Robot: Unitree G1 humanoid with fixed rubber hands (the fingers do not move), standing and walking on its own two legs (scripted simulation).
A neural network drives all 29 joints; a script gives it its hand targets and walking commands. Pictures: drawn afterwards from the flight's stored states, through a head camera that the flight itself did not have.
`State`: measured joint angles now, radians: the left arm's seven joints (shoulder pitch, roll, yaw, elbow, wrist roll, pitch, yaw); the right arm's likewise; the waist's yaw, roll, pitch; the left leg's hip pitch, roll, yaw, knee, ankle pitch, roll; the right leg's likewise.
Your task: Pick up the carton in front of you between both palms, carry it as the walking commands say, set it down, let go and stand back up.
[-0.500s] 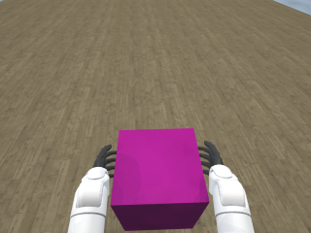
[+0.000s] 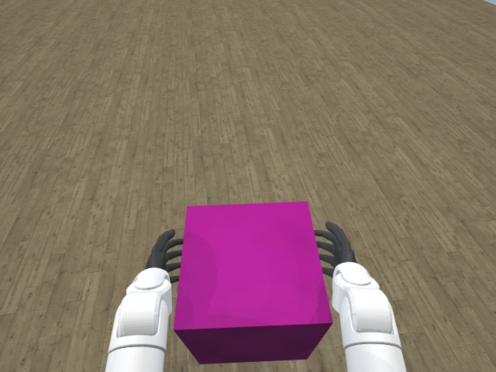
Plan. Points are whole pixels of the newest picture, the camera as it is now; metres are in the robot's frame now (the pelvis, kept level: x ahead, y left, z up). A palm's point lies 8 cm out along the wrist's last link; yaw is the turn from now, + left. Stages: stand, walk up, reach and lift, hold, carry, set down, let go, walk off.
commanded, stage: carry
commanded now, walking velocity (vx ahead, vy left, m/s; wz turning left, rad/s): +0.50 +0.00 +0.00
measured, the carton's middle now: (250, 287) +0.31 -0.01 -0.05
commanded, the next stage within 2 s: none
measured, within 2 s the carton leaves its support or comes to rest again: neither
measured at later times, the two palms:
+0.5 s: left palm (171, 179) +0.52 +0.15 +0.02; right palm (308, 167) +0.54 -0.14 +0.04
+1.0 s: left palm (187, 144) +0.62 +0.13 +0.04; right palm (311, 132) +0.65 -0.17 +0.05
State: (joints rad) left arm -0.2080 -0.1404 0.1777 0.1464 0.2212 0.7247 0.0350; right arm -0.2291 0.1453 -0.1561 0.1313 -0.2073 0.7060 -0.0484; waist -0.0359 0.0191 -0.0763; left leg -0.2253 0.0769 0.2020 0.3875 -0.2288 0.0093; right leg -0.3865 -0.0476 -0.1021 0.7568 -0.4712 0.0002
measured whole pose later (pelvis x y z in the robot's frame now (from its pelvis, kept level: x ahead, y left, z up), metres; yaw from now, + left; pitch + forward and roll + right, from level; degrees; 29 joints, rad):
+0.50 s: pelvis +0.23 -0.01 -0.01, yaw +1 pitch +3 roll +0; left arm -0.22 -0.14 0.16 0.10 0.21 0.76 0.05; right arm -0.22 0.14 -0.16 0.10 -0.22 0.70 -0.03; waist 0.02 -0.04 -0.05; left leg -0.35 0.01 0.22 0.48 -0.20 0.09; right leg -0.15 -0.08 -0.11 0.58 -0.48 0.04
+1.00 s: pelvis +0.34 -0.04 +0.00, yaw +2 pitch +5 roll +1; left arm -0.21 -0.14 0.17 0.14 0.23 0.74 0.04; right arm -0.24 0.15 -0.16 0.15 -0.23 0.71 -0.03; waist 0.01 -0.02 -0.11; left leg -0.25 0.05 0.18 0.52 -0.20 0.01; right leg -0.13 -0.06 -0.15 0.52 -0.27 0.04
